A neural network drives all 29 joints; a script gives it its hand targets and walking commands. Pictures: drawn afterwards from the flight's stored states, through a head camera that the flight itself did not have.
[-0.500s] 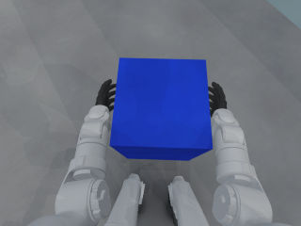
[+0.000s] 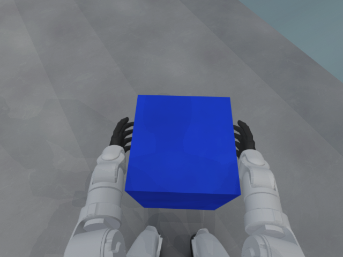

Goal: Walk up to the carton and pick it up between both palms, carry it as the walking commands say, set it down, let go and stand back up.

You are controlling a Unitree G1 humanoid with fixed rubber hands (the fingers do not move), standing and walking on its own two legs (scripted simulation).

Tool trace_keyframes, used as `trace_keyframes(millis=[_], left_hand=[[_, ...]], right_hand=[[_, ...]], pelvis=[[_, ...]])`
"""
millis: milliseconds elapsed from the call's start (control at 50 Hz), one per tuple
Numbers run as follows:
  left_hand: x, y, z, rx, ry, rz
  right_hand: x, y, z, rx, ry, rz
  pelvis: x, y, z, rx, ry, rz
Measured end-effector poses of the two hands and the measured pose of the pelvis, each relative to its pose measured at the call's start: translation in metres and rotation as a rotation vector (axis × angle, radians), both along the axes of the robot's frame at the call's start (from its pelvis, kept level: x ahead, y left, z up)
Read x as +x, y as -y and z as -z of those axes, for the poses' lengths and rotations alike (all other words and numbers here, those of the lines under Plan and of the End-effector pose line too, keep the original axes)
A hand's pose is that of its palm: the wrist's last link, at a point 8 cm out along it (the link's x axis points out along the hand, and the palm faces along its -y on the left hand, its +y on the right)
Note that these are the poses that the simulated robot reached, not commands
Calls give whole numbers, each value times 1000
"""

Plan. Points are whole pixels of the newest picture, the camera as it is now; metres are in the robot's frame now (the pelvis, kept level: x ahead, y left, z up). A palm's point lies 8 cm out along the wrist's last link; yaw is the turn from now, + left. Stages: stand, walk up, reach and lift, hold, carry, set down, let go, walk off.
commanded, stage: reach and lift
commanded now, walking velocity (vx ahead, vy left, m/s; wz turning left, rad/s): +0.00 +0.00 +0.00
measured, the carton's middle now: (181, 159) +0.35 +0.00 -0.11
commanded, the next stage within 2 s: hold in 1.94 s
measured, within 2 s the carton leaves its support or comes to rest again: neither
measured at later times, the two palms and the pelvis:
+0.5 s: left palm (108, 146) +0.33 +0.16 +0.03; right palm (257, 152) +0.33 -0.15 +0.03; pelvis +0.01 +0.00 +0.04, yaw +0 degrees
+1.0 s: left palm (100, 145) +0.31 +0.16 +0.09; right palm (273, 152) +0.31 -0.16 +0.09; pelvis +0.02 +0.00 +0.05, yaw +0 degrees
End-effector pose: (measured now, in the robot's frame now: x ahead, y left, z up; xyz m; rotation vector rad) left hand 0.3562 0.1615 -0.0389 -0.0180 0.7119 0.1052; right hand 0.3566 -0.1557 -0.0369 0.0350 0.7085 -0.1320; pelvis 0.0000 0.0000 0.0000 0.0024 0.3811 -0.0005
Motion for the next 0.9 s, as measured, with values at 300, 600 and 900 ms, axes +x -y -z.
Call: trace_keyframes(millis=[300,600,900], left_hand=[[-16,-1,-42,4,5,6],[-29,-1,-85,2,25,7],[-42,2,-119,1,51,6]], right_hand=[[-17,-1,-41,-4,6,-5],[-31,-1,-83,-11,25,-10],[-44,3,-118,-14,51,-14]], pelvis=[[10,-1,-27,-1,129,2],[16,-3,-44,-2,292,2],[18,0,-52,-1,420,1]])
